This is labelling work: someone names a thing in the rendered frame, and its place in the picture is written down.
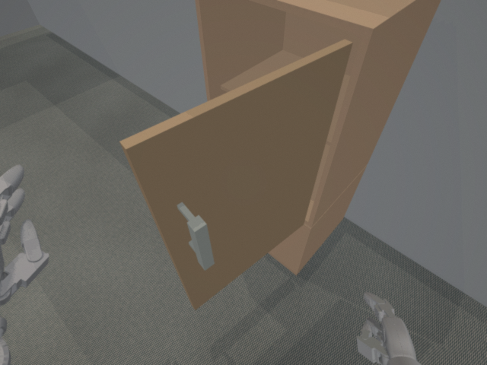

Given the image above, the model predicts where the cupboard door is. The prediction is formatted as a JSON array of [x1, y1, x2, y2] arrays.
[[119, 40, 353, 310]]

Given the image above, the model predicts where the right robot hand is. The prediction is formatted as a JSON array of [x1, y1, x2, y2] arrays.
[[357, 292, 417, 365]]

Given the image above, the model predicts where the handle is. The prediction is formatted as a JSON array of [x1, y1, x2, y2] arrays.
[[177, 202, 215, 270]]

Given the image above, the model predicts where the left robot hand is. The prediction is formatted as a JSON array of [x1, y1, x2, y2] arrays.
[[0, 164, 49, 306]]

